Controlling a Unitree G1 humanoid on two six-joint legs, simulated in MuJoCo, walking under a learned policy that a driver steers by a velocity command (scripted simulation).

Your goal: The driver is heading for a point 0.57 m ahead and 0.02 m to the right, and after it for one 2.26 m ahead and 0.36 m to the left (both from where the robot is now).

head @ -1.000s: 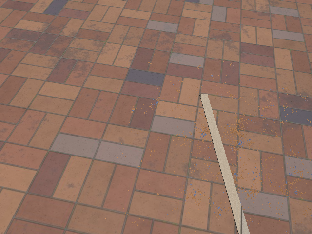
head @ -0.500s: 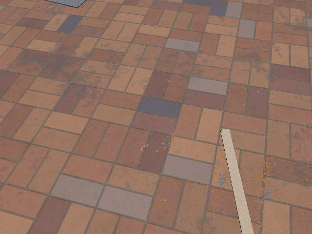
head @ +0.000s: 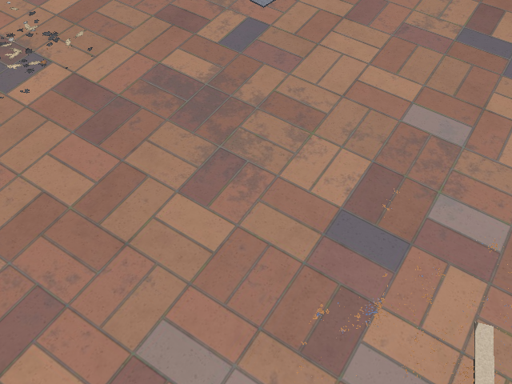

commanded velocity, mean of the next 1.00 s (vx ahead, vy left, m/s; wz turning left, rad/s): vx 0.38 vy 0.00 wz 0.17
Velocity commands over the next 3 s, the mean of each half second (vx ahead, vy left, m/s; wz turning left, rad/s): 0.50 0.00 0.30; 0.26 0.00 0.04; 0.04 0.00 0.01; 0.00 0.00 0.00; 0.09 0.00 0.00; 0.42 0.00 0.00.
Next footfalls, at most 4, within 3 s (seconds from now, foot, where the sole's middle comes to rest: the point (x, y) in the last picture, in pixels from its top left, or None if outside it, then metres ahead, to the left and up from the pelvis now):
0.42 right None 0.44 -0.12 -0.76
0.88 left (219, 313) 0.62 0.12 -0.76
1.14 right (319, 331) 0.57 -0.14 -0.76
3.00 right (285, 190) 1.04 -0.07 -0.76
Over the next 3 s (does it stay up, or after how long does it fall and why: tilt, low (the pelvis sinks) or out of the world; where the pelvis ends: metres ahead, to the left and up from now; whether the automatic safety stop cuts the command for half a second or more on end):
stays up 0.84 0.02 -0.01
